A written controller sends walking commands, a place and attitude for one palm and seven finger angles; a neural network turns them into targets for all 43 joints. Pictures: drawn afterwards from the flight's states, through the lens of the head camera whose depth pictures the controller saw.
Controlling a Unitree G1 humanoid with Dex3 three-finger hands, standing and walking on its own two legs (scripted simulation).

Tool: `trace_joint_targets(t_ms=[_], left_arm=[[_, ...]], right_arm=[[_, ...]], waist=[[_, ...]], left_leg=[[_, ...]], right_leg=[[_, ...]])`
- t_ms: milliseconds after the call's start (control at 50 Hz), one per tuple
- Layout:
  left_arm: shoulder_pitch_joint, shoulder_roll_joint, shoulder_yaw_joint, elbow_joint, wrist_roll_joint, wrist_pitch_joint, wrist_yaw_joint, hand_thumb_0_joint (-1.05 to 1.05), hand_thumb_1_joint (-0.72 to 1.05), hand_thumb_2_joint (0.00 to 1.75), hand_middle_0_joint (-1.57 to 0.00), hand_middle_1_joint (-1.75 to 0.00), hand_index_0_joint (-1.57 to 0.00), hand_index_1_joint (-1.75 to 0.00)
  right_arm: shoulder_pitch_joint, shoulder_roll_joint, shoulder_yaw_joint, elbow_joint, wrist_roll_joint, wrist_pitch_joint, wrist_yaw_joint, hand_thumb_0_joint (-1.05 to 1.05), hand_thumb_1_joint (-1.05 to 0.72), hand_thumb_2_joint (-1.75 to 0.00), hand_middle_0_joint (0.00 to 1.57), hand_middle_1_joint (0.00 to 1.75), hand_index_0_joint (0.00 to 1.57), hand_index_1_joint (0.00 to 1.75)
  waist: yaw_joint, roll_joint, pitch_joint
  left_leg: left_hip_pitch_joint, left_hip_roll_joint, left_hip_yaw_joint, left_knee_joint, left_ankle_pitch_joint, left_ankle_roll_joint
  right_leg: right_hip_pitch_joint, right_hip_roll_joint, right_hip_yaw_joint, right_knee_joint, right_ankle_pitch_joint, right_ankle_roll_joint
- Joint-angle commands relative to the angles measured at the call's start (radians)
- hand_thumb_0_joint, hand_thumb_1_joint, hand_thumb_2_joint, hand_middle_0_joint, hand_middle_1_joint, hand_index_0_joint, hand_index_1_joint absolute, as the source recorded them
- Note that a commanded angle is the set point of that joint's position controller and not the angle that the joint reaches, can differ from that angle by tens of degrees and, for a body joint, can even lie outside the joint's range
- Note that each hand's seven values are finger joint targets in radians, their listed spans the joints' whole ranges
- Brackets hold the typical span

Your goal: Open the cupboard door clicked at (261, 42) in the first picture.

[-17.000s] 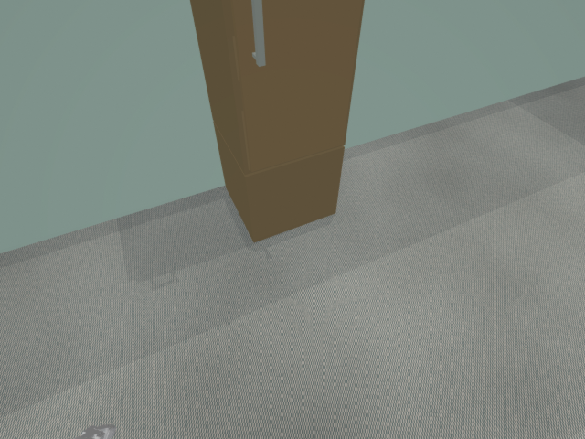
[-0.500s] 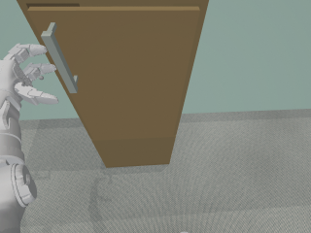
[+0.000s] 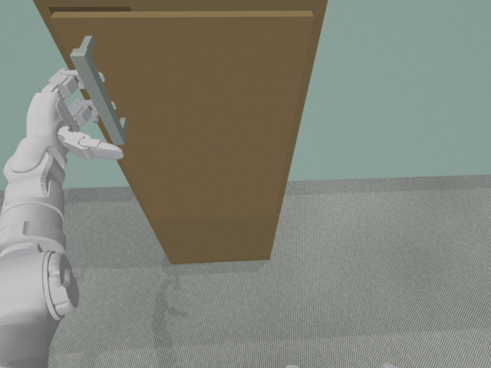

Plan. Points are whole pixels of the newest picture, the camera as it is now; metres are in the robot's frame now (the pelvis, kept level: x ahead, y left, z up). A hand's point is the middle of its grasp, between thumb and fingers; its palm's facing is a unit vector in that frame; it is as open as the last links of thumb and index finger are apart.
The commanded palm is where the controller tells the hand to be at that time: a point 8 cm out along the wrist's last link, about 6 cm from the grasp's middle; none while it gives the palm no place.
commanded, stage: slide the fingers in behind the handle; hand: left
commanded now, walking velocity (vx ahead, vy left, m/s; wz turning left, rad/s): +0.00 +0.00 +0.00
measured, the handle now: (105, 95) +0.52 +0.23 +0.15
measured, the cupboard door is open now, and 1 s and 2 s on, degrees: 0 0 11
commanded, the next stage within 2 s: close the thumb around the handle in 0.70 s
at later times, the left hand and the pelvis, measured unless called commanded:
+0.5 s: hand (107, 119) +0.46 +0.21 +0.15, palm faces +0.03 -1.00 -0.01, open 14.0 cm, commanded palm +0.43 +0.26 +0.15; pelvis +0.00 +0.00 +0.00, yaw -1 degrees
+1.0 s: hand (112, 115) +0.47 +0.21 +0.15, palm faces +0.03 -1.00 -0.02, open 12.9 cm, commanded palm +0.44 +0.26 +0.15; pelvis +0.00 +0.00 +0.00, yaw -1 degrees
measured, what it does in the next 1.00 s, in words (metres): stands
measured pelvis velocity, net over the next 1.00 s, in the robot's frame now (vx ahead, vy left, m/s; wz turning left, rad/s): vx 0.00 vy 0.00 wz -0.01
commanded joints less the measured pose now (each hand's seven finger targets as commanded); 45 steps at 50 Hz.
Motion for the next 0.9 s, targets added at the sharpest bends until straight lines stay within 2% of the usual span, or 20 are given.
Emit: trace_joint_targets(t_ms=[0, 40, 120, 140, 200, 220, 280, 300, 380, 420, 440, 500, 580, 620, 680, 760, 780, 800, 840, 880], left_arm=[[-0.484, 0.26, 0.031, -0.239, -0.037, -0.085, 0.002, 0.0, -0.5, 0.3, -0.3, -1.2, -0.3, -1.2], [-0.459, 0.283, 0.054, -0.215, -0.036, -0.08, 0.004, 0.0, -0.5, 0.3, -0.3, -1.2, -0.3, -1.2], [-0.445, 0.239, 0.023, -0.214, -0.032, -0.076, 0.012, 0.0, -0.5, 0.3, -0.3, -1.2, -0.3, -1.2], [-0.455, 0.267, 0.043, -0.216, -0.03, -0.077, 0.018, 0.0, -0.5, 0.3, -0.3, -1.2, -0.3, -1.2], [-0.468, 0.256, 0.036, -0.197, -0.03, -0.075, 0.027, 0.0, -0.5, 0.3, -0.3, -1.2, -0.3, -1.2], [-0.482, 0.28, 0.052, -0.205, -0.026, -0.081, 0.031, 0.0, -0.5, 0.3, -0.3, -1.2, -0.3, -1.2], [-0.469, 0.229, 0.017, -0.262, -0.024, -0.096, 0.035, 0.0, -0.5, 0.3, -0.3, -1.2, -0.3, -1.2], [-0.459, 0.254, 0.042, -0.236, -0.025, -0.094, 0.04, 0.0, -0.5, 0.3, -0.3, -1.2, -0.3, -1.2], [-0.42, 0.294, 0.075, -0.225, -0.021, -0.089, 0.042, 0.0, -0.5, 0.3, -0.3, -1.2, -0.3, -1.2], [-0.428, 0.255, 0.041, -0.216, -0.019, -0.084, 0.037, 0.0, -0.5, 0.3, -0.3, -1.2, -0.3, -1.2], [-0.437, 0.281, 0.057, -0.219, -0.018, -0.087, 0.038, 0.0, -0.5, 0.3, -0.3, -1.2, -0.3, -1.2], [-0.461, 0.254, 0.037, -0.244, -0.027, -0.094, 0.031, 0.0, -0.5, 0.3, -0.3, -1.2, -0.3, -1.2], [-0.488, 0.218, 0.007, -0.207, -0.03, -0.086, 0.031, 0.0, -0.5, 0.3, -0.3, -1.2, -0.3, -1.2], [-0.533, 0.207, -0.016, -0.184, -0.022, -0.082, 0.034, 0.0, -0.5, 0.3, -0.3, -1.2, -0.3, -1.2], [-0.559, 0.188, -0.026, -0.209, -0.017, -0.096, 0.045, 0.0, -0.5, 0.3, -0.3, -1.2, -0.3, -1.2], [-0.507, 0.242, 0.032, -0.136, -0.013, -0.092, 0.056, 0.0, -0.5, 0.3, -0.3, -1.2, -0.3, -1.2], [-0.501, 0.253, 0.035, -0.135, -0.008, -0.096, 0.06, 0.0, -0.5, 0.3, -0.3, -1.2, -0.3, -1.2], [-0.515, 0.224, 0.008, -0.139, -0.003, -0.095, 0.058, 0.0, -0.44, 0.32, -0.3, -1.21, -0.3, -1.21], [-0.504, 0.269, 0.042, -0.157, 0.006, -0.103, 0.06, 0.0, -0.33, 0.37, -0.31, -1.22, -0.31, -1.22], [-0.515, 0.269, 0.041, -0.194, 0.0, -0.116, 0.058, 0.0, -0.22, 0.42, -0.32, -1.23, -0.32, -1.23]], right_arm=[[0.071, -0.154, -0.066, -0.083, -0.003, -0.038, -0.01, 0.0, -0.9, -0.9, 0.2, 0.3, 0.2, 0.3], [0.077, -0.157, -0.066, -0.076, -0.003, -0.039, -0.01, 0.0, -0.9, -0.9, 0.2, 0.3, 0.2, 0.3], [0.076, -0.155, -0.067, -0.077, -0.002, -0.042, -0.006, 0.0, -0.9, -0.9, 0.2, 0.3, 0.2, 0.3], [0.082, -0.158, -0.069, -0.072, -0.002, -0.041, -0.008, 0.0, -0.9, -0.9, 0.2, 0.3, 0.2, 0.3], [0.081, -0.157, -0.067, -0.07, -0.002, -0.042, -0.008, 0.0, -0.9, -0.9, 0.2, 0.3, 0.2, 0.3], [0.084, -0.158, -0.069, -0.067, -0.003, -0.042, -0.01, 0.0, -0.9, -0.9, 0.2, 0.3, 0.2, 0.3], [0.081, -0.151, -0.072, -0.081, -0.005, -0.047, -0.005, 0.0, -0.9, -0.9, 0.2, 0.3, 0.2, 0.3], [0.085, -0.152, -0.072, -0.07, -0.005, -0.046, -0.005, 0.0, -0.9, -0.9, 0.2, 0.3, 0.2, 0.3], [0.078, -0.158, -0.07, -0.08, -0.004, -0.043, -0.006, 0.0, -0.9, -0.9, 0.2, 0.3, 0.2, 0.3], [0.072, -0.152, -0.068, -0.082, -0.001, -0.043, -0.006, 0.0, -0.9, -0.9, 0.2, 0.3, 0.2, 0.3], [0.073, -0.155, -0.069, -0.079, 0.0, -0.043, -0.008, 0.0, -0.9, -0.9, 0.2, 0.3, 0.2, 0.3], [0.068, -0.152, -0.068, -0.08, 0.0, -0.046, -0.01, 0.0, -0.9, -0.9, 0.2, 0.3, 0.2, 0.3], [0.074, -0.155, -0.067, -0.069, 0.0, -0.051, -0.015, 0.0, -0.9, -0.9, 0.2, 0.3, 0.2, 0.3], [0.073, -0.153, -0.062, -0.06, 0.0, -0.054, -0.017, 0.0, -0.9, -0.9, 0.2, 0.3, 0.2, 0.3], [0.083, -0.151, -0.066, -0.059, -0.006, -0.061, -0.015, 0.0, -0.9, -0.9, 0.2, 0.3, 0.2, 0.3], [0.092, -0.157, -0.064, -0.052, -0.008, -0.059, -0.011, 0.0, -0.9, -0.9, 0.2, 0.3, 0.2, 0.3], [0.09, -0.158, -0.063, -0.057, -0.01, -0.056, -0.011, 0.0, -0.9, -0.9, 0.2, 0.3, 0.2, 0.3], [0.085, -0.153, -0.061, -0.061, -0.009, -0.055, -0.008, 0.0, -0.9, -0.9, 0.2, 0.3, 0.2, 0.3], [0.093, -0.156, -0.065, -0.066, -0.011, -0.052, -0.006, 0.0, -0.9, -0.9, 0.2, 0.3, 0.2, 0.3], [0.092, -0.154, -0.066, -0.072, -0.012, -0.049, -0.006, 0.0, -0.9, -0.9, 0.2, 0.3, 0.2, 0.3]], waist=[[-0.005, 0.042, -0.395], [0.0, 0.036, -0.385], [-0.002, 0.042, -0.36], [-0.002, 0.016, -0.367], [-0.01, 0.013, -0.347], [-0.007, 0.018, -0.353], [-0.001, 0.066, -0.4], [0.001, 0.026, -0.388], [0.017, 0.025, -0.38], [0.005, 0.021, -0.358], [0.005, 0.006, -0.347], [0.002, 0.051, -0.366], [-0.018, 0.015, -0.34], [-0.029, 0.04, -0.316], [-0.026, 0.047, -0.378], [-0.01, -0.019, -0.361], [-0.005, -0.006, -0.354], [-0.014, 0.02, -0.348], [0.0, 0.026, -0.383], [0.002, 0.038, -0.408]], left_leg=[[0.081, -0.011, -0.066, -0.077, 0.321, 0.008], [0.064, -0.011, -0.061, -0.079, 0.307, 0.009], [0.059, -0.012, -0.058, -0.085, 0.289, 0.011], [0.053, -0.01, -0.061, -0.086, 0.284, 0.011], [0.037, -0.012, -0.056, -0.087, 0.261, 0.014], [0.032, -0.013, -0.056, -0.087, 0.26, 0.013], [0.084, -0.013, -0.054, -0.078, 0.321, 0.013], [0.068, -0.01, -0.057, -0.082, 0.305, 0.012], [0.041, -0.014, -0.048, -0.088, 0.294, 0.014], [0.038, -0.014, -0.045, -0.092, 0.274, 0.014], [0.032, -0.012, -0.05, -0.095, 0.259, 0.014], [0.068, -0.013, -0.051, -0.091, 0.283, 0.013], [0.068, -0.012, -0.057, -0.09, 0.258, 0.014], [0.058, -0.014, -0.064, -0.094, 0.224, 0.011], [0.1, -0.014, -0.071, -0.082, 0.286, 0.009], [0.044, -0.013, -0.068, -0.084, 0.27, 0.007], [0.036, -0.014, -0.067, -0.084, 0.278, 0.009], [0.04, -0.014, -0.064, -0.084, 0.273, 0.008], [0.043, -0.013, -0.062, -0.08, 0.291, 0.008], [0.062, -0.013, -0.063, -0.075, 0.325, 0.008]], right_leg=[[0.292, 0.015, 0.063, -0.019, 0.31, -0.008], [0.298, 0.014, 0.064, -0.021, 0.307, -0.008], [0.281, 0.014, 0.064, -0.028, 0.287, -0.008], [0.288, 0.014, 0.062, -0.027, 0.282, -0.007], [0.285, 0.013, 0.068, -0.033, 0.27, -0.005], [0.294, 0.011, 0.071, -0.031, 0.274, -0.004], [0.295, 0.015, 0.068, -0.02, 0.314, -0.01], [0.299, 0.016, 0.067, -0.024, 0.306, -0.007], [0.329, 0.012, 0.072, -0.021, 0.312, -0.008], [0.313, 0.011, 0.072, -0.028, 0.3, -0.005], [0.309, 0.012, 0.072, -0.032, 0.283, -0.005], [0.299, 0.013, 0.071, -0.031, 0.294, -0.01], [0.266, 0.014, 0.064, -0.036, 0.261, -0.007], [0.235, 0.012, 0.064, -0.041, 0.223, -0.006], [0.244, 0.014, 0.06, -0.028, 0.26, -0.009], [0.269, 0.013, 0.06, -0.022, 0.267, -0.006], [0.273, 0.012, 0.061, -0.019, 0.272, -0.008], [0.258, 0.012, 0.063, -0.018, 0.27, -0.006], [0.279, 0.012, 0.066, -0.012, 0.286, -0.008], [0.295, 0.014, 0.066, -0.007, 0.315, -0.01]])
